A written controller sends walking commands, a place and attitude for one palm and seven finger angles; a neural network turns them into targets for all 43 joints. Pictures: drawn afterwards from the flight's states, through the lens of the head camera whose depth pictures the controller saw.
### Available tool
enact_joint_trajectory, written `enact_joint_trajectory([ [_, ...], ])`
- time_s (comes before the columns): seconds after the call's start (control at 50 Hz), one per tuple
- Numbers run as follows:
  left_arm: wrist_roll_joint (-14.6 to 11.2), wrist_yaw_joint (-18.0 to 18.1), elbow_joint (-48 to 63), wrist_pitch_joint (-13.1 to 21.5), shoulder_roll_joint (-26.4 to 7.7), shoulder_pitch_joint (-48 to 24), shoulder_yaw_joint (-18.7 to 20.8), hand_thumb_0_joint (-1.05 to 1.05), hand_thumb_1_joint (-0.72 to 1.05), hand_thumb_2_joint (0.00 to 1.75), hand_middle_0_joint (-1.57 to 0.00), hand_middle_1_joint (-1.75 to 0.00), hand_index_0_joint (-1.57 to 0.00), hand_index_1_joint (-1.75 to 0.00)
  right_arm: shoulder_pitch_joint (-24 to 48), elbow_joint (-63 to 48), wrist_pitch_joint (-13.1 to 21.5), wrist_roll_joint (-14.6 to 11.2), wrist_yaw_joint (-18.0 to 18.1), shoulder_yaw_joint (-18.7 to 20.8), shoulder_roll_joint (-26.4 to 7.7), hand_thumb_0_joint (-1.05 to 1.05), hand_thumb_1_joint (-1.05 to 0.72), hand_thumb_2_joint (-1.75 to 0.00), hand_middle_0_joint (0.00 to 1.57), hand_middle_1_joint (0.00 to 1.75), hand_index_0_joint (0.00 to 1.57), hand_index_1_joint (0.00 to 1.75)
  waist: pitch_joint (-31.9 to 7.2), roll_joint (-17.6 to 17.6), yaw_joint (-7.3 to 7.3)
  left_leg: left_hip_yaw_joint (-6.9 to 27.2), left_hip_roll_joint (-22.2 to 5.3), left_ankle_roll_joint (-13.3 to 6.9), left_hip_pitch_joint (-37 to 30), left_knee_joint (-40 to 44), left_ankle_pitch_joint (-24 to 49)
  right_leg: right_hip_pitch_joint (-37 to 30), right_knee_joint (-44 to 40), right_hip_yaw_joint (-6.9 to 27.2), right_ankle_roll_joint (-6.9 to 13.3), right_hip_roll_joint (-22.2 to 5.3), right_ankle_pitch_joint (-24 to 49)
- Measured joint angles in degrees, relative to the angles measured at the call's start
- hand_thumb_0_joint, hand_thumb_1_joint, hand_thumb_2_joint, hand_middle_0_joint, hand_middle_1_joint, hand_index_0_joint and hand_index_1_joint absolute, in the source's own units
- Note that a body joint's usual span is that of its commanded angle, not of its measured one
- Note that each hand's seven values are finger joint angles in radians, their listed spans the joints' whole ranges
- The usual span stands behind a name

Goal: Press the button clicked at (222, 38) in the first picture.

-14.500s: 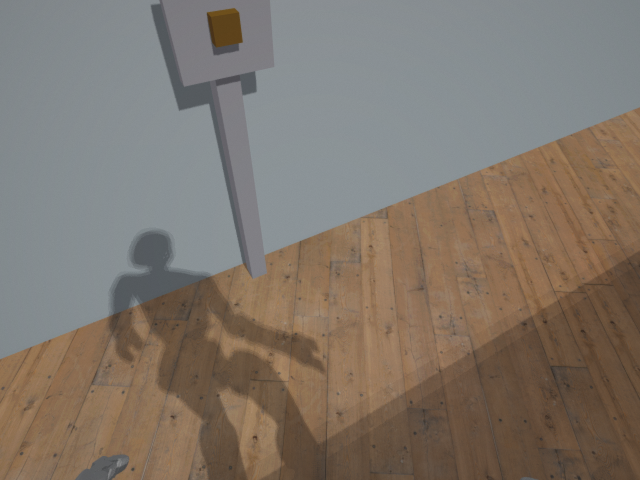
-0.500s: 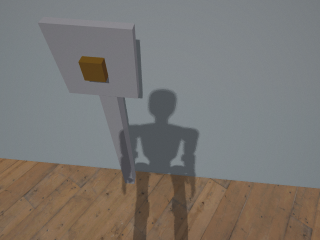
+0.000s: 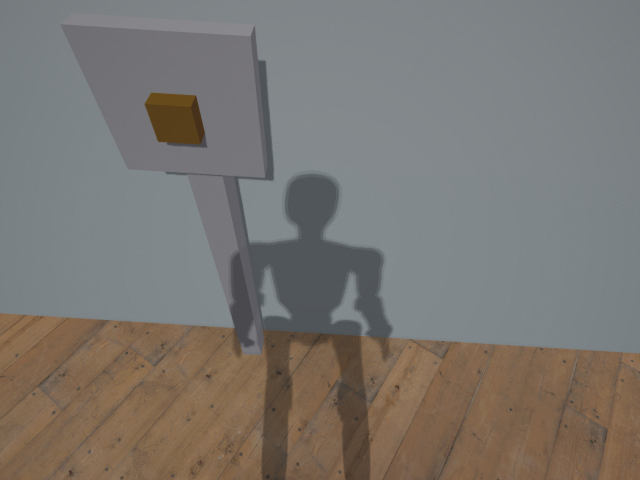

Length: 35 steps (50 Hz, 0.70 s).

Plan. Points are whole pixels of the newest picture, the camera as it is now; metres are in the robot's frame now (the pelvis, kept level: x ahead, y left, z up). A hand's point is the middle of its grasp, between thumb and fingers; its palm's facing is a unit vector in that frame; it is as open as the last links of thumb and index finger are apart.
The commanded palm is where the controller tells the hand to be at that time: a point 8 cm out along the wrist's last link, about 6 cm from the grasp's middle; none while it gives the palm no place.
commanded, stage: come to a stop and stand still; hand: left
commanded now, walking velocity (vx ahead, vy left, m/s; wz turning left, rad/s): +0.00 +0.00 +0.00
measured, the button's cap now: (177, 117) +0.52 +0.23 +0.16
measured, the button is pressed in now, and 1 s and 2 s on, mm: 0 0 0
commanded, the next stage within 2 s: look again from close up in 0.54 s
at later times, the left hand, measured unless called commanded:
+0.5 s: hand out of the picture -0.07 +0.20 -0.17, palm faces +0.04 -0.98 -0.21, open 7.4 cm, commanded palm none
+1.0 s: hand out of the picture -0.03 +0.17 -0.17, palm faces +0.03 -0.99 -0.14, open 7.4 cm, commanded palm none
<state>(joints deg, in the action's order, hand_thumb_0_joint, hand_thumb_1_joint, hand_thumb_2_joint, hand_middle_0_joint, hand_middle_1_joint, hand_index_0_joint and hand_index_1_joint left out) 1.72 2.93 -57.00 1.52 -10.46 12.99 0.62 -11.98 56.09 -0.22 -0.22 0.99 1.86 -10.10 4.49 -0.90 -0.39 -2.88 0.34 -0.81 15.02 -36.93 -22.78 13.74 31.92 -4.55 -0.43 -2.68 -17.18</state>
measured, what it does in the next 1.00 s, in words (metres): stands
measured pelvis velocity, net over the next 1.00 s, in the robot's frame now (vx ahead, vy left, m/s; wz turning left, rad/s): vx -0.02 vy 0.01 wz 0.02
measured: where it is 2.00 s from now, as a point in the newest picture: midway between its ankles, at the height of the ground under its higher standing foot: outside the picture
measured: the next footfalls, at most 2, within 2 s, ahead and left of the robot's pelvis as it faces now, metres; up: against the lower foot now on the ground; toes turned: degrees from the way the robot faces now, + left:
none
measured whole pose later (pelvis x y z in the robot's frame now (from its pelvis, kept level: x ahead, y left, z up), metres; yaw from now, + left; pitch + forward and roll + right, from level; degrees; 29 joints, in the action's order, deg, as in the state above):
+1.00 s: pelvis -0.02 +0.01 +0.01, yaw +1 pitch -1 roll +0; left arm 1.1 1.9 -62.6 1.4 -7.9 18.4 -1.1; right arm -16.9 64.2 0.9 0.4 0.8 -0.3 -7.6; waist 0.4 -1.3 0.0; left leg -2.2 1.6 -2.6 13.7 -26.5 -12.2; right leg 12.4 25.9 -2.1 -1.0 -1.9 -12.7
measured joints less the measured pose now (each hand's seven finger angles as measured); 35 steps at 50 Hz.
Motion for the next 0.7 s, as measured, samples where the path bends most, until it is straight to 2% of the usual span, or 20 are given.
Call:
enact_joint_trajectory([
  [0.04, -0.4, -0.4, -0.3, -0.8, 0.0, 0.4, -0.6, 0.01, 0.9, 0.9, -0.2, -0.3, -0.2, -0.3, 0.1, -0.6, 0.4, 0.3, -0.2, 0.2, -0.6, 0.01, -0.92, -0.9, 0.2, 0.3, 0.2, 0.3, 0.0, 0.1, -0.3, 0.4, -0.3, -0.4, -0.2, 2.7, 6.4, 0.0, 2.1, -0.4, -0.4, -0.1, -0.9],
  [0.12, -0.4, -0.9, -1.4, -2.4, 0.0, 1.8, -0.7, 0.01, 0.9, 0.9, -0.2, -0.3, -0.2, -0.3, -0.6, -0.4, 0.0, 0.9, -0.5, -0.2, -1.2, 0.01, -0.92, -0.9, 0.2, 0.3, 0.2, 0.3, -2.8, 0.1, 0.58, 0.0, 0.0, -2.0, -0.7, 2.0, 5.2, -1.4, 0.5, -0.1, -0.9, -0.2, 0.5],
  [0.24, -0.1, -1.6, -1.5, -2.3, -1.2, 3.7, -0.8, 0.01, 0.9, 0.9, -0.2, -0.3, -0.2, -0.3, -1.4, -0.9, 0.2, 1.2, -0.9, -1.1, -0.9, 0.01, -0.91, -0.9, 0.2, 0.3, 0.2, 0.3, -4.4, -0.1, 0.77, -0.3, 0.8, -2.5, -0.6, 6.0, 8.6, -0.9, -2.7, 0.7, -0.2, -0.4, 3.1],
  [0.42, -0.2, -1.6, -3.2, -1.8, -1.3, 7.6, -0.8, 0.01, 0.91, 0.9, -0.2, -0.3, -0.19, -0.3, -4.4, 2.0, -0.4, 1.2, -1.0, -1.6, -0.3, 0.01, -0.91, -0.9, 0.2, 0.3, 0.2, 0.3, -5.4, 1.0, 0.82, 0.4, 1.8, -2.8, 0.2, 9.3, 11.5, 0.1, -4.8, 1.7, -0.4, -0.2, 4.3],
  [0.7, -0.5, -1.5, -5.8, -0.8, 1.9, 8.9, -1.7, 0.01, 0.91, 0.9, -0.2, -0.3, -0.19, -0.3, -6.8, 6.8, 0.1, 0.7, -0.8, -2.0, 1.3, 0.01, -0.91, -0.9, 0.2, 0.3, 0.2, 0.3, -4.6, 0.1, 0.46, 0.4, 1.8, -2.5, 0.4, 10.2, 11.9, 0.5, -5.5, 2.6, -0.7, 0.3, 5.5],
])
